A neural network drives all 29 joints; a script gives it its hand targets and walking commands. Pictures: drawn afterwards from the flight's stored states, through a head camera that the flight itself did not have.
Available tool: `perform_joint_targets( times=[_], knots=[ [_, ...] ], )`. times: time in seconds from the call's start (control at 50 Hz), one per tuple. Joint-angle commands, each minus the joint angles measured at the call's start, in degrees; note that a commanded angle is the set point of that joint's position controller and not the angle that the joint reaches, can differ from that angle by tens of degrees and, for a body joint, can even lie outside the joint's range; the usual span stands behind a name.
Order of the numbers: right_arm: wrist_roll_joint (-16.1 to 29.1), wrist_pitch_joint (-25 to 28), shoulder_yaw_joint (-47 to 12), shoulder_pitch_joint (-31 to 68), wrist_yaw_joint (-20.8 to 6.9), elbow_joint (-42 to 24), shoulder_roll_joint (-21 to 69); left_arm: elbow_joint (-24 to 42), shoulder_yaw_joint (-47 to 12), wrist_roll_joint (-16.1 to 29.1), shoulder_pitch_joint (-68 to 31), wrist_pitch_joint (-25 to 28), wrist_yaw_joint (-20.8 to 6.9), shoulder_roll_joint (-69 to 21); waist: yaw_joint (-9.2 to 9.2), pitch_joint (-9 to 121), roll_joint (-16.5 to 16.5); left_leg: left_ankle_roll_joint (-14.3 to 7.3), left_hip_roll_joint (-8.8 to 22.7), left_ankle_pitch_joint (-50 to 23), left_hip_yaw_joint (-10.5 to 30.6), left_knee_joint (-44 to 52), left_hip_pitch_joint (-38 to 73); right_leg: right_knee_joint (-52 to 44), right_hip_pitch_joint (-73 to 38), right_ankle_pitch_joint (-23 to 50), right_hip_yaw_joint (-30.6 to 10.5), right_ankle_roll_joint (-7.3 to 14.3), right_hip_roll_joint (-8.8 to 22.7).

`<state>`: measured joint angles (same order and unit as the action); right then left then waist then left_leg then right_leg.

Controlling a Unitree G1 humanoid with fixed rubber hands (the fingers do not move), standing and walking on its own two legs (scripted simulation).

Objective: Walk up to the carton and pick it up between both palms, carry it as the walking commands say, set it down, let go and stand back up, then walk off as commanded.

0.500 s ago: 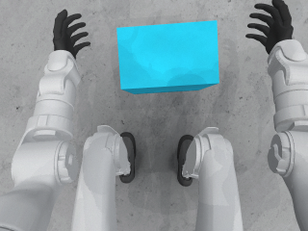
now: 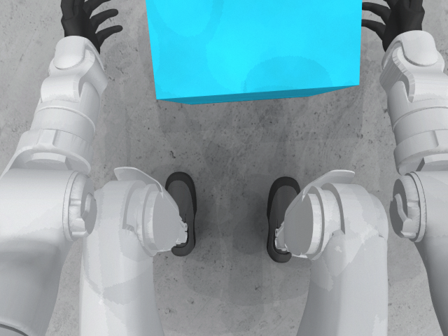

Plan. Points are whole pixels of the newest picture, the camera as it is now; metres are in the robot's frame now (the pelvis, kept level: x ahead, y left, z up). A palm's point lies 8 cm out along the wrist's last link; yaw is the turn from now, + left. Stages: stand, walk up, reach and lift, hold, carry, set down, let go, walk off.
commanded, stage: reach and lift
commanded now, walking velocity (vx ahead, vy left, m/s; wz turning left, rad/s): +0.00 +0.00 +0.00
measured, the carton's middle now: (249, 49) +0.51 -0.04 -0.24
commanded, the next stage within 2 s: none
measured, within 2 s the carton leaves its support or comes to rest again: leaves its support in 1.68 s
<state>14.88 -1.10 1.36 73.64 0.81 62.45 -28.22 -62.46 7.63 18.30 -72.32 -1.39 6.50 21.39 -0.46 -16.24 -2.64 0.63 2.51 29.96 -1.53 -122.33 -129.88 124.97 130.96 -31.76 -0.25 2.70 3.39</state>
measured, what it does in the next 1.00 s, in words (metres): stands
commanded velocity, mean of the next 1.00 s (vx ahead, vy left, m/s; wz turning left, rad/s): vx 0.00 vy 0.00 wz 0.00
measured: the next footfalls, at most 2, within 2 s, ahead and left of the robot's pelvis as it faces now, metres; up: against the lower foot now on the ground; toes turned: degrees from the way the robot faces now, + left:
none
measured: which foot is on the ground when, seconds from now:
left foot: down 0.00-1.00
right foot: down 0.00-1.00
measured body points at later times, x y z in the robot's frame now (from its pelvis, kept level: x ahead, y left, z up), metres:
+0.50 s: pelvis +0.00 +0.00 +0.00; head +0.35 -0.03 +0.28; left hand +0.52 +0.18 -0.17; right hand +0.52 -0.24 -0.17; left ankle +0.13 +0.13 -0.34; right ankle +0.11 -0.11 -0.34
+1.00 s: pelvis +0.00 +0.00 +0.01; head +0.36 -0.04 +0.27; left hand +0.53 +0.14 -0.17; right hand +0.52 -0.22 -0.18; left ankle +0.13 +0.13 -0.34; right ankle +0.11 -0.11 -0.34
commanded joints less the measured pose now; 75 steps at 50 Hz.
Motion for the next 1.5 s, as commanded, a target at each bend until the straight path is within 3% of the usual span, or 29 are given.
perform_joint_targets(
  times=[0.0,0.32,0.68,0.82,0.92,1.22,1.38,1.48],
  knots=[
    [0.28,1.5,1.06,13.45,0.7,-6.56,-9.09,4.63,-0.76,1.98,-7.01,1.24,0.02,1.57,3.66,65.5,7.85,0.94,-3.04,-13.46,-0.83,6.24,28.89,-11.41,-38.96,17.5,-1.54,-2.32,-1.71],
    [1.63,2.04,-0.22,13.21,1.1,-1.04,-6.44,2.64,-0.69,0.23,-6.9,1.95,0.86,1.01,1.58,60.69,7.0,0.69,-2.98,-12.47,-0.68,7.38,25.78,-12.07,-33.6,15.67,-1.72,-2.45,-1.78],
    [1.17,3.78,-1.68,16.63,3.02,0.96,-2.09,0.2,-3.47,-0.46,-10.13,3.41,3.16,-4.8,2.24,62.52,6.55,0.99,-4.5,-12.7,-0.42,8.59,28.38,-13.4,-32.22,14.28,-1.25,-2.4,-2.95],
    [2.5,4.41,-4.88,17.47,3.36,1.18,3.3,-1.23,-3.1,-2.07,-9.86,4.84,4.07,-7.39,-0.73,62.48,8.1,0.67,-4.96,-14.61,-0.8,8.91,27.8,-13.77,-32.32,16.01,-1.77,-2.91,-3.93],
    [3.18,4.79,-7.38,19.24,3.67,1.4,7.22,-1.46,-5.48,-0.8,-11.97,5.73,3.5,-10.75,-0.22,61.9,8.12,0.55,-5.16,-14.15,-1.19,9.25,26.64,-14.67,-33.18,16.3,-2.08,-2.72,-4.25],
    [5.69,5.2,-14.14,26.38,2.42,-1.19,18.89,-0.42,-11.0,1.12,-18.74,7.07,1.44,-20.67,-1.46,63.35,7.58,0.36,-5.9,-13.2,-2.08,10.06,27.36,-15.84,-37.06,15.83,-1.74,-1.93,-5.5],
    [4.49,3.61,-17.58,34.81,-2.51,-3.0,39.17,2.99,-13.28,-0.24,-29.38,5.3,-3.61,-39.23,-1.46,64.04,6.74,0.42,-7.06,-12.52,-2.72,8.91,25.45,-14.4,-37.81,16.59,-1.54,-1.53,-6.84],
    [2.48,1.75,-16.61,36.55,-4.85,-4.58,45.65,6.62,-12.28,-1.42,-33.44,3.37,-5.81,-44.99,-1.46,65.95,7.4,0.46,-7.91,-11.15,-3.5,8.4,24.77,-13.48,-38.46,15.8,-0.47,-1.68,-7.66]
  ],
)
